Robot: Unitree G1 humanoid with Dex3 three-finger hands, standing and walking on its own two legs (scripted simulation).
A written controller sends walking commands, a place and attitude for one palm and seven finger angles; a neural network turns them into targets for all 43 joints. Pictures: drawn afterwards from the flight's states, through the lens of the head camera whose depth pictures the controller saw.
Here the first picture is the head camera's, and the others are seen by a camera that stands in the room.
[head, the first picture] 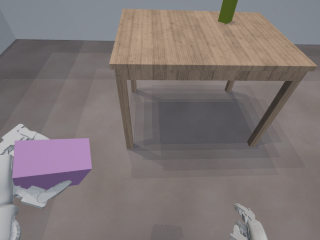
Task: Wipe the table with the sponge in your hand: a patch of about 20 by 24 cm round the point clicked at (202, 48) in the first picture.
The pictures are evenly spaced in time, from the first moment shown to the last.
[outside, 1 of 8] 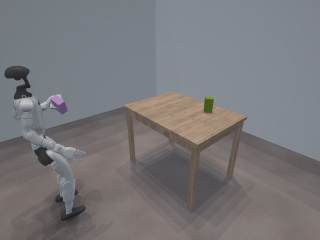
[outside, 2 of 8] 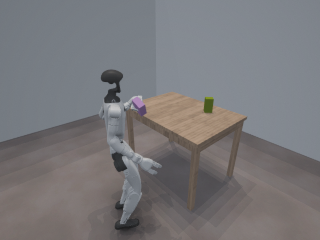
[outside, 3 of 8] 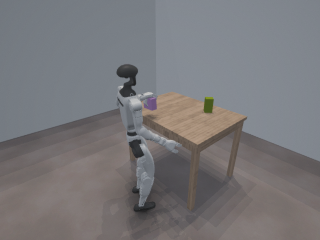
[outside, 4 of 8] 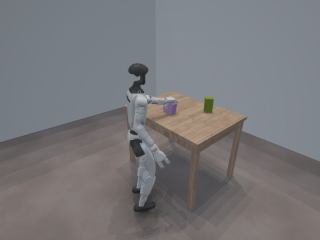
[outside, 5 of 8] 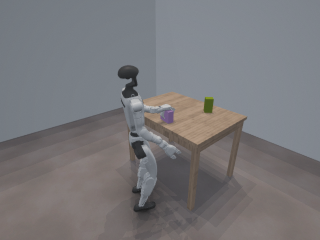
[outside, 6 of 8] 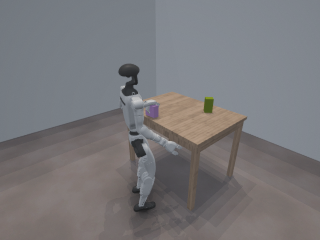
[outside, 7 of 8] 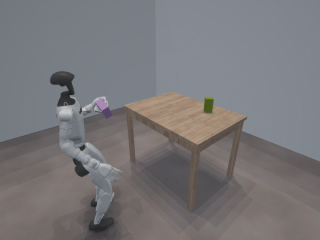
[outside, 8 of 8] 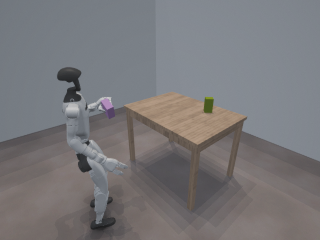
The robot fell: no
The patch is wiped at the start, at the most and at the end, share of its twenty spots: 0.00 1.00 1.00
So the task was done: yes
